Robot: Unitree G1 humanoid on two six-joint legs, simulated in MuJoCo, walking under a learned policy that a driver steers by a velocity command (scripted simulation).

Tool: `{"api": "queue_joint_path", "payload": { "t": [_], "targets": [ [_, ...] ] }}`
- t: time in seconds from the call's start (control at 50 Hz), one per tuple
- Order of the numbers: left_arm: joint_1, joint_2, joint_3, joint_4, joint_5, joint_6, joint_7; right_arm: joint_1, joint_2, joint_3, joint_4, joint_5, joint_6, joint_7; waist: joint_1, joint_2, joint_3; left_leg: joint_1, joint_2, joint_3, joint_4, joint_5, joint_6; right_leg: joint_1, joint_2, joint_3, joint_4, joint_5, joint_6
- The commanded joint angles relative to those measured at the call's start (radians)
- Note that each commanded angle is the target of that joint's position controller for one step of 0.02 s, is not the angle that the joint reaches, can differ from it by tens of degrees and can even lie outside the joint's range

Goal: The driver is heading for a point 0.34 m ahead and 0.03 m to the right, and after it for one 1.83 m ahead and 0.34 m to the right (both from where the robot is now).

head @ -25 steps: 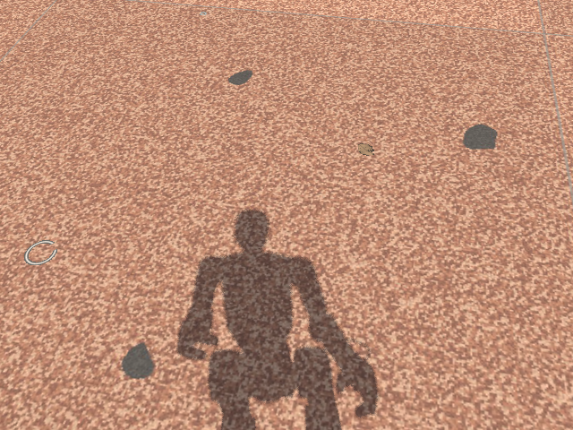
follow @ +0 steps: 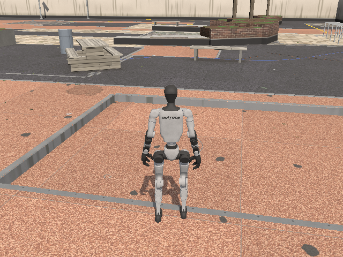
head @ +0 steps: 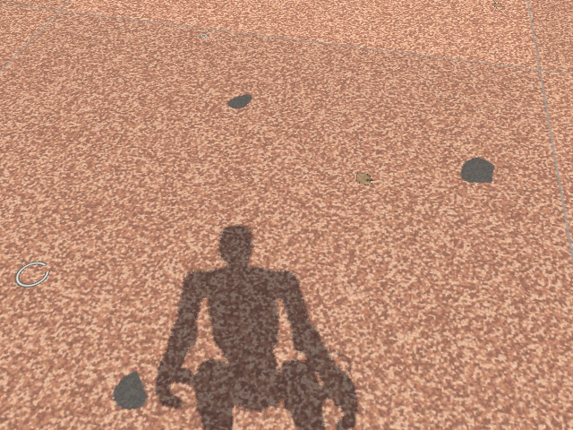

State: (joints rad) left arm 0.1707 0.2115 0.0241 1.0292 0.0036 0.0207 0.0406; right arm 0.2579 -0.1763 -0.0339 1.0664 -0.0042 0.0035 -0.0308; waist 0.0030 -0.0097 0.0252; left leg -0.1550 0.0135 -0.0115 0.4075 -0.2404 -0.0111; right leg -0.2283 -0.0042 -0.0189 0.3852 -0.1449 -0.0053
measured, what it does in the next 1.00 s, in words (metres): walks ahead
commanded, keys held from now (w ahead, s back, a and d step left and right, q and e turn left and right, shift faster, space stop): no key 0.36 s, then w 0.64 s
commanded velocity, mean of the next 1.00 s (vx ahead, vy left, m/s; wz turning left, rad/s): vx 0.21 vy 0.00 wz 0.00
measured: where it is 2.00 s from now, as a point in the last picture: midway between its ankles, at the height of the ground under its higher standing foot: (278, 317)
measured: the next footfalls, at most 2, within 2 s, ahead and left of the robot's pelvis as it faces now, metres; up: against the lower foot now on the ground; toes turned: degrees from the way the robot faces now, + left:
left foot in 1.22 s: +0.55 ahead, +0.21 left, -0.16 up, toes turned +4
right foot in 1.70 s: +0.82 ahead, -0.06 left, -0.16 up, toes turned -16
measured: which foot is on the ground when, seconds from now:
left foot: down 0.00-0.66, up 0.68-1.00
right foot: down 0.00-1.00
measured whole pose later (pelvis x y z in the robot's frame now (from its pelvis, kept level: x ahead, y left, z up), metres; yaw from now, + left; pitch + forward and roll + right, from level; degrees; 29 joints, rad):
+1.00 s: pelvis +0.21 +0.01 -0.02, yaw +0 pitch +1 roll -1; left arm 0.56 0.18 0.02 1.11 -0.01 -0.11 0.05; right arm 0.04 -0.26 -0.08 0.91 0.02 -0.10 0.05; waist 0.09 0.05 -0.01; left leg -0.72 0.11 -0.05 0.69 0.24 0.04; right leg 0.11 0.02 -0.02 0.28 -0.41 -0.01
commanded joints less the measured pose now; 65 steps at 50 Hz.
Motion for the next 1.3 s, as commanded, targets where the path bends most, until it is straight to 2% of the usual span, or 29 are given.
{"api": "queue_joint_path", "payload": {
  "t": [0.02,0.36,0.42,0.48,0.56,0.58,0.62,0.64,0.66,0.68,0.7,0.72,0.76,0.8,0.86,0.92,0.94,0.96,1.0,1.04,1.1,1.16,1.18,1.2,1.22,1.24,1.26,1.28,1.3],
  "targets": [
    [0.006,0.089,0.011,-0.018,-0.002,-0.005,0.005,0.043,-0.108,-0.016,-0.014,0.001,-0.004,-0.002,0.001,0.021,-0.024,-0.066,0.032,-0.024,-0.096,0.175,0.047,0.111,-0.026,0.035,-0.037,0.093,-0.044],
    [0.025,0.099,0.004,0.046,-0.006,0.009,0.012,0.079,-0.083,-0.005,0.031,0.0,0.001,0.004,0.006,0.022,0.005,-0.059,0.02,-0.008,-0.123,0.166,0.048,0.117,-0.029,0.042,-0.042,0.092,-0.04],
    [0.047,0.104,0.009,0.065,-0.015,0.011,0.016,0.105,-0.093,-0.011,0.043,0.006,0.005,-0.003,0.004,0.029,0.018,-0.089,-0.006,0.005,-0.128,-0.188,0.069,0.089,0.011,0.009,-0.019,-0.238,-0.049],
    [0.041,0.102,0.017,0.057,-0.018,-0.012,0.01,0.113,-0.114,-0.023,0.019,0.012,-0.006,-0.008,-0.007,0.046,0.112,-0.153,0.032,-0.06,-0.138,-0.439,0.116,-0.048,0.016,0.017,0.025,-0.453,-0.072],
    [0.019,0.057,0.012,0.036,-0.02,-0.064,-0.019,0.176,-0.18,-0.049,0.015,0.029,-0.028,-0.001,-0.025,0.155,0.117,-0.07,0.198,-0.288,-0.232,-0.478,0.209,-0.154,0.037,-0.045,0.222,-0.258,-0.066],
    [0.042,0.051,0.01,0.038,-0.021,-0.075,-0.027,0.164,-0.188,-0.054,0.011,0.031,-0.032,0.001,-0.01,0.169,0.123,-0.101,0.234,-0.324,-0.234,-0.465,0.227,-0.132,0.019,-0.036,0.261,-0.239,-0.076],
    [0.167,0.042,0.011,0.075,-0.029,-0.096,-0.038,0.077,-0.161,-0.048,-0.02,0.041,-0.038,0.01,0.063,0.135,0.127,-0.207,0.196,-0.26,-0.154,-0.375,0.204,0.013,0.011,-0.025,0.169,-0.236,-0.1],
    [0.26,0.063,0.019,0.105,-0.027,-0.102,-0.037,0.02,-0.145,-0.043,-0.044,0.043,-0.042,0.014,0.104,0.082,0.121,-0.291,0.136,-0.177,-0.039,-0.261,0.171,0.131,-0.013,0.031,0.08,-0.225,-0.113],
    [0.372,0.138,0.042,0.129,-0.031,-0.108,-0.035,-0.028,-0.093,-0.029,-0.079,0.043,-0.057,0.017,0.136,-0.094,0.096,-0.443,0.015,-0.016,0.226,-0.131,0.109,0.27,-0.131,0.265,-0.063,-0.322,-0.182],
    [0.479,0.242,0.065,0.144,-0.033,-0.12,-0.045,-0.043,-0.078,-0.025,-0.118,0.035,-0.082,0.016,0.157,-0.299,0.044,-0.603,-0.064,0.047,0.538,-0.209,0.076,0.399,-0.327,0.635,-0.193,-0.31,-0.312],
    [0.44,0.178,0.042,0.123,-0.015,-0.135,-0.048,-0.057,-0.127,-0.039,-0.128,0.039,-0.101,0.021,0.118,-0.192,0.045,-0.718,-0.022,-0.051,0.737,-0.272,0.091,0.426,-0.368,0.696,-0.183,-0.213,-0.339],
    [0.379,0.139,0.029,0.094,-0.011,-0.147,-0.052,-0.015,-0.13,-0.04,-0.117,0.041,-0.112,0.031,0.071,-0.098,0.051,-0.727,0.02,-0.087,0.82,-0.199,0.108,0.397,-0.356,0.599,-0.162,-0.073,-0.322],
    [0.32,0.11,0.016,0.058,-0.027,-0.147,-0.058,-0.014,-0.138,-0.049,-0.104,0.046,-0.114,0.034,0.033,-0.02,0.06,-0.733,0.087,-0.071,0.781,-0.071,0.113,0.368,-0.309,0.424,-0.19,0.06,-0.262],
    [0.306,0.073,-0.001,0.043,-0.026,-0.128,-0.045,-0.063,-0.131,-0.054,-0.118,0.041,-0.102,0.04,0.023,-0.032,0.069,-0.645,0.118,-0.048,0.627,0.019,0.093,0.295,-0.252,0.284,-0.227,0.138,-0.21],
    [0.372,0.118,0.014,0.048,0.006,-0.111,-0.018,-0.12,-0.089,-0.046,-0.126,0.025,-0.087,0.057,0.041,-0.033,0.038,-0.584,0.086,-0.001,0.569,0.197,0.049,0.249,-0.223,0.194,-0.192,0.213,-0.212],
    [0.451,0.116,0.016,0.069,-0.006,-0.13,0.004,-0.266,-0.126,-0.055,-0.197,0.048,-0.104,0.071,0.068,-0.077,0.109,-0.853,0.118,-0.076,0.452,0.29,0.052,0.399,-0.258,0.221,-0.183,0.113,-0.19],
    [0.422,0.116,0.017,0.064,-0.022,-0.14,0.018,-0.33,-0.137,-0.053,-0.229,0.039,-0.117,0.074,0.061,-0.08,0.158,-0.841,0.134,-0.1,0.321,0.381,0.049,0.36,-0.242,0.201,-0.205,0.053,-0.167],
    [0.393,0.127,0.02,0.044,-0.013,-0.143,0.027,-0.367,-0.136,-0.048,-0.245,0.027,-0.122,0.083,0.074,-0.069,0.174,-0.752,0.106,-0.044,0.232,0.487,0.049,0.264,-0.199,0.146,-0.212,-0.005,-0.158],
    [0.369,0.123,0.02,0.026,-0.016,-0.142,0.026,-0.364,-0.1,-0.035,-0.26,0.006,-0.122,0.105,0.074,-0.059,0.149,-0.526,0.088,-0.031,0.193,0.695,0.063,0.092,-0.186,0.089,-0.167,-0.078,-0.146],
    [0.345,0.122,0.022,0.012,-0.022,-0.142,0.013,-0.373,-0.109,-0.033,-0.273,0.018,-0.115,0.113,0.073,-0.047,0.154,-0.416,0.077,-0.025,0.165,0.73,0.082,0.02,-0.171,0.045,-0.108,-0.116,-0.124],
    [0.392,0.124,0.032,0.01,-0.028,-0.111,0.009,-0.428,-0.121,-0.022,-0.3,0.038,-0.107,0.134,0.11,-0.042,0.166,-0.44,0.095,-0.03,0.075,0.693,0.083,0.159,-0.183,0.033,0.04,-0.126,-0.095],
    [0.393,0.152,0.038,-0.01,-0.019,-0.087,0.005,-0.287,-0.166,-0.035,-0.246,0.028,-0.122,0.139,0.067,-0.042,0.074,-0.341,0.094,-0.005,-0.02,0.658,0.066,0.326,-0.16,0.058,0.35,0.135,-0.077],
    [0.382,0.164,0.039,-0.013,-0.016,-0.084,-0.004,-0.113,-0.202,-0.051,-0.177,0.029,-0.129,0.133,0.007,-0.05,-0.02,-0.144,0.075,0.018,-0.012,0.677,0.07,0.293,-0.149,0.071,0.55,0.254,-0.077],
    [0.358,0.166,0.043,-0.008,-0.022,-0.084,-0.017,0.085,-0.245,-0.071,-0.111,0.026,-0.125,0.122,-0.109,-0.001,-0.096,0.129,0.089,0.02,-0.065,0.725,0.076,0.148,-0.113,0.06,0.843,0.257,-0.044],
    [0.405,0.076,0.033,-0.001,-0.016,-0.095,-0.028,0.197,-0.275,-0.066,-0.067,0.0,-0.126,0.12,-0.122,0.211,-0.17,0.462,0.209,-0.077,0.077,0.916,0.12,-0.191,0.016,0.073,1.291,-0.528,0.014],
    [0.576,0.0,0.013,0.017,-0.034,-0.121,-0.041,0.234,-0.335,-0.064,-0.068,-0.025,-0.13,0.105,-0.05,0.457,-0.321,0.773,0.306,-0.122,0.479,1.421,0.152,-0.521,0.037,0.249,1.511,-0.739,-0.004],
    [0.565,0.082,0.022,-0.012,-0.069,-0.156,-0.049,0.311,-0.327,-0.077,-0.062,-0.016,-0.104,0.101,-0.107,0.442,-0.509,0.833,0.37,-0.274,0.416,1.318,0.251,-0.582,0.034,0.321,1.531,-0.677,0.005],
    [0.421,0.11,0.025,-0.088,-0.103,-0.162,-0.041,0.331,-0.343,-0.096,-0.052,-0.011,-0.089,0.1,-0.128,0.282,-0.555,0.765,0.462,-0.487,0.163,0.558,0.334,-0.663,-0.009,0.26,1.429,-0.56,0.006],
    [0.301,0.108,0.025,-0.11,-0.11,-0.146,-0.016,0.217,-0.324,-0.091,-0.061,-0.005,-0.09,0.09,-0.078,0.114,-0.432,0.532,0.473,-0.58,-0.01,0.169,0.327,-0.653,-0.068,0.157,1.417,-0.432,0.017]
  ]
}}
